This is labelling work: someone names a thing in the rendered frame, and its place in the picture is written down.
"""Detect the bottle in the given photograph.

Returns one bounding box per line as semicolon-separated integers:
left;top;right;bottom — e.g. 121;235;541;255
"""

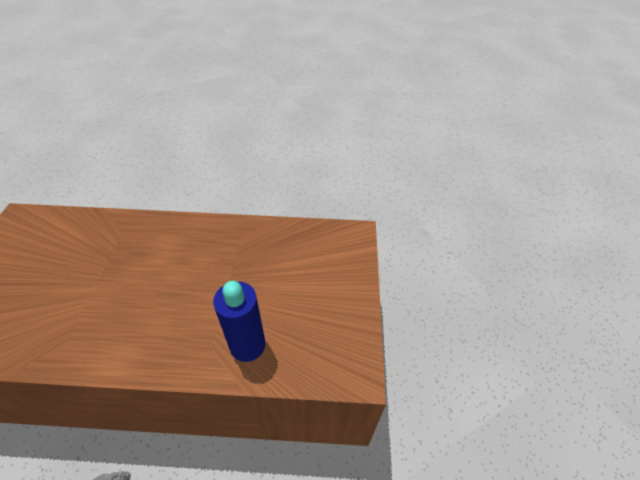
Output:
213;281;265;362

